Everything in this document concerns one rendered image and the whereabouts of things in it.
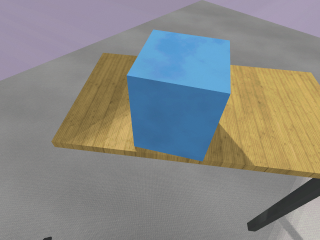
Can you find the table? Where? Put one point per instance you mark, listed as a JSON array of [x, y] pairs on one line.
[[271, 123]]

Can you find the carton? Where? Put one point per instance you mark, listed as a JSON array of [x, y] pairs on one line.
[[178, 88]]

